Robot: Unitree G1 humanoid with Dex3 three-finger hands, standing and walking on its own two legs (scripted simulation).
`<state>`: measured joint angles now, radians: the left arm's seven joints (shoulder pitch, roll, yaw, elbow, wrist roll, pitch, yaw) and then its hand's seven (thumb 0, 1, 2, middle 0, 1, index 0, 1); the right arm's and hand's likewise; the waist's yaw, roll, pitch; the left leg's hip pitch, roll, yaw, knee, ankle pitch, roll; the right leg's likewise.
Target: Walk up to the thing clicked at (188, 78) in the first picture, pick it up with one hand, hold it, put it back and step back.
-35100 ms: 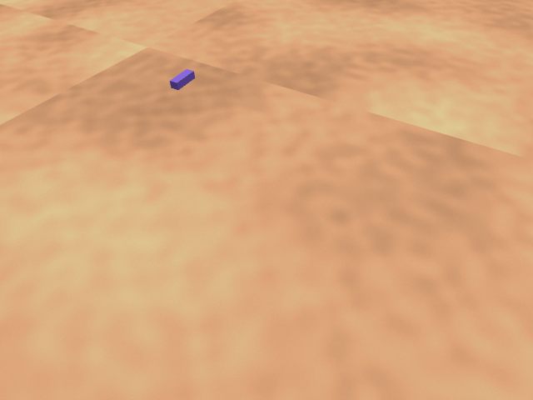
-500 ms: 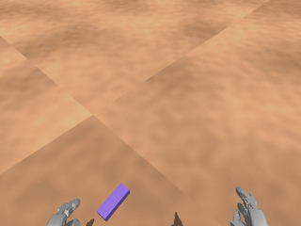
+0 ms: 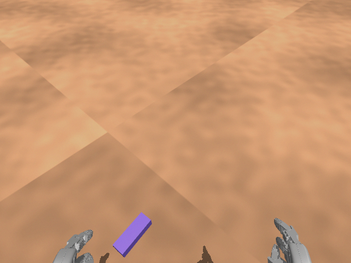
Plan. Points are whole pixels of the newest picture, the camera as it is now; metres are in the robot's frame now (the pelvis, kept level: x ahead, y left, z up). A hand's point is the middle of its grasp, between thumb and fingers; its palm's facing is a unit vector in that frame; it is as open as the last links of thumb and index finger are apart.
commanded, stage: home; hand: left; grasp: from above
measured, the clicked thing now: (133, 233) +0.43 +0.22 -0.69
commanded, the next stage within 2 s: stand in 0.46 s
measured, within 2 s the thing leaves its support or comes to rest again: neither
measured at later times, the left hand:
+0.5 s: hand out of the picture +0.16 +0.18 -0.05, palm faces +0.03 -0.98 -0.21, open 7.4 cm
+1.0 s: hand out of the picture +0.07 +0.23 -0.10, palm faces +0.03 -0.94 -0.33, open 7.4 cm
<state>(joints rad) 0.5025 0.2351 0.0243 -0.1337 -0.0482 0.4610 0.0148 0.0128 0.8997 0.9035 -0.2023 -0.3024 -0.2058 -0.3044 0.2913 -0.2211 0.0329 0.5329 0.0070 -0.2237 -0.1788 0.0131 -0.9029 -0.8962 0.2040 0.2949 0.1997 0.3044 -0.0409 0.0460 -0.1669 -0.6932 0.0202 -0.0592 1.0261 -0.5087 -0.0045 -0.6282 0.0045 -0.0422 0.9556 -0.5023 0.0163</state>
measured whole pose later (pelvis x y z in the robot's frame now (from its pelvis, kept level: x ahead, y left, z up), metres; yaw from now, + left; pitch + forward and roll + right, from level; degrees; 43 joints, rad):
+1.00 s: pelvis +0.00 +0.00 +0.05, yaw +0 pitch -2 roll +0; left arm 0.22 0.28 0.04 0.88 0.04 0.03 0.03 0.01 0.90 0.90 -0.20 -0.30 -0.21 -0.30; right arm 0.18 -0.29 -0.04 0.96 -0.05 -0.01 -0.02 0.01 -0.91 -0.90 0.20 0.30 0.20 0.30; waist 0.02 0.00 0.04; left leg -0.27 -0.01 -0.02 0.63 -0.33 0.01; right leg -0.24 -0.03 -0.01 0.62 -0.35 0.02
